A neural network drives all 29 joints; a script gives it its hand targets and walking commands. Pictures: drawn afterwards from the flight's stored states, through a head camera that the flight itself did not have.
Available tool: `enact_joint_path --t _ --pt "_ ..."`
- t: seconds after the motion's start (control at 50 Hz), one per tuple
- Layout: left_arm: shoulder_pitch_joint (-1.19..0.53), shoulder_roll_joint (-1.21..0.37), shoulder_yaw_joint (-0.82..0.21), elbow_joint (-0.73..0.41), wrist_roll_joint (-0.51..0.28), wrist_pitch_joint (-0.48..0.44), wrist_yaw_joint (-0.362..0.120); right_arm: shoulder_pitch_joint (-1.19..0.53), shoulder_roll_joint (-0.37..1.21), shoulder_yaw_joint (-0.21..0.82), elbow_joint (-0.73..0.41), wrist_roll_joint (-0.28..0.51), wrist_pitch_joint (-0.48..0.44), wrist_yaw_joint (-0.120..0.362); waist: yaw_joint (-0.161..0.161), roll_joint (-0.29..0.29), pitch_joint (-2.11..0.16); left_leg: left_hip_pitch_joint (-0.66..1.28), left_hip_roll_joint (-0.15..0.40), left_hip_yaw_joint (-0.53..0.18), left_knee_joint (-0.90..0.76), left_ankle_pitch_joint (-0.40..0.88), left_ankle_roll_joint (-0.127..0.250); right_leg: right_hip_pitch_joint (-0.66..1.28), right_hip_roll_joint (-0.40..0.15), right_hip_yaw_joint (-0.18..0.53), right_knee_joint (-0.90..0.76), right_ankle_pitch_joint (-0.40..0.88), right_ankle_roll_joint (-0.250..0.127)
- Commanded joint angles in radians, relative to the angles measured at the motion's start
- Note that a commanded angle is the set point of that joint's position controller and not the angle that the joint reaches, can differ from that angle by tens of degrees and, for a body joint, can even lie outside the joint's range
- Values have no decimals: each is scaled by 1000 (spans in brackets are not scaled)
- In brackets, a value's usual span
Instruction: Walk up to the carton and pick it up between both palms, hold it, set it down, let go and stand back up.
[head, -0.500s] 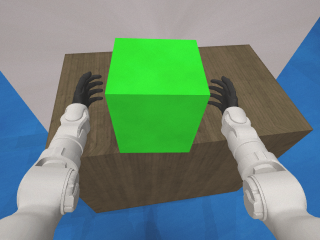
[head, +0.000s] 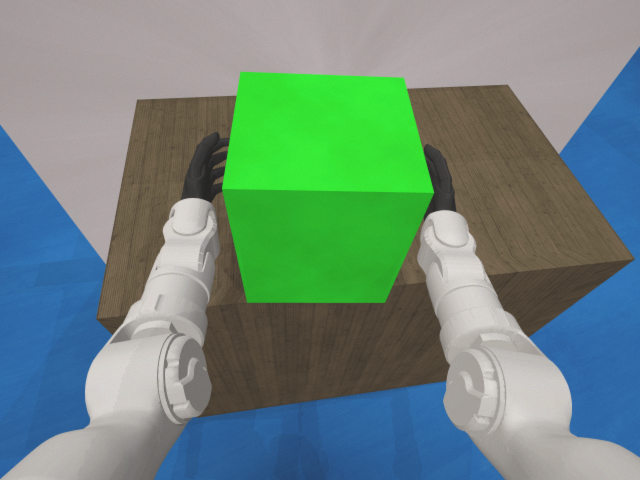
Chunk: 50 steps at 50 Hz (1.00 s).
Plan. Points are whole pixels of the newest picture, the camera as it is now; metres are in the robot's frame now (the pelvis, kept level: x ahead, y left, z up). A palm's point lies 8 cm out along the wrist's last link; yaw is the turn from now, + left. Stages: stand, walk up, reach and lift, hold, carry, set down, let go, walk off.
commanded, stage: reach and lift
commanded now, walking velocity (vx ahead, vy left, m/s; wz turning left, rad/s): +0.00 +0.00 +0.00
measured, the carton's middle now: (319, 198) +0.47 +0.04 +0.06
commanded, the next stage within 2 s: none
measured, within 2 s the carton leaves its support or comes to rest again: leaves its support in 1.54 s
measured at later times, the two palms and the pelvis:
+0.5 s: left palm (203, 200) +0.42 +0.18 +0.09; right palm (438, 218) +0.42 -0.11 +0.09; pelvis +0.01 +0.01 +0.01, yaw -1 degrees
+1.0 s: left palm (203, 201) +0.42 +0.18 +0.09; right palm (437, 220) +0.42 -0.11 +0.09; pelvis +0.01 +0.00 +0.01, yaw +0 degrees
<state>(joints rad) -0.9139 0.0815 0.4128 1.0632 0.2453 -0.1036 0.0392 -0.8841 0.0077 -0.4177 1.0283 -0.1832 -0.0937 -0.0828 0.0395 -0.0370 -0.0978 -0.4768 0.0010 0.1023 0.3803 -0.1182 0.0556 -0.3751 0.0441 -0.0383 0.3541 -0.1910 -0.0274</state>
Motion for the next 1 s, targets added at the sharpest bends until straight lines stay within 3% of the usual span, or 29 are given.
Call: enact_joint_path --t 0.0,0.08,0.14,0.16,0.18,0.28,0.4,0.98 --pt "-451 -362 -68 -154 139 19 -84 -423 418 30 -149 -223 -55 132 31 72 -553 522 42 -19 26 424 -66 153 -39 -17 -39 329 60" --pt "-388 -414 -61 -187 178 72 -89 -376 457 21 -118 -267 -51 173 39 69 -503 592 52 -17 32 507 -71 149 -32 -25 -47 307 62" --pt "-350 -419 -40 -198 200 110 -86 -394 443 24 -130 -264 -52 180 56 57 -489 586 45 1 34 494 -62 155 -32 -29 -54 293 65" --pt "-427 -403 -35 -148 172 109 -90 -419 408 -46 -128 -289 -50 181 24 66 -528 580 58 17 12 457 -83 111 -17 -43 -78 195 46" --pt "-413 -406 -31 -162 176 102 -86 -415 393 -58 -132 -301 -53 186 39 68 -509 611 57 22 22 466 -89 118 -18 -40 -91 178 34" --pt "-410 -441 -29 -196 192 106 -77 -405 414 -76 -124 -323 -66 204 34 78 -484 699 71 14 46 586 -96 75 -13 -49 -108 177 29" --pt "-394 -485 -52 -215 186 118 -89 -403 460 -54 -125 -323 -74 214 32 77 -463 715 73 15 51 629 -92 83 -14 -51 -113 189 31" --pt "-395 -513 -68 -194 163 108 -165 -399 597 36 -179 -321 -79 166 13 42 -449 540 30 39 -4 438 -52 281 -47 -43 -46 396 82"
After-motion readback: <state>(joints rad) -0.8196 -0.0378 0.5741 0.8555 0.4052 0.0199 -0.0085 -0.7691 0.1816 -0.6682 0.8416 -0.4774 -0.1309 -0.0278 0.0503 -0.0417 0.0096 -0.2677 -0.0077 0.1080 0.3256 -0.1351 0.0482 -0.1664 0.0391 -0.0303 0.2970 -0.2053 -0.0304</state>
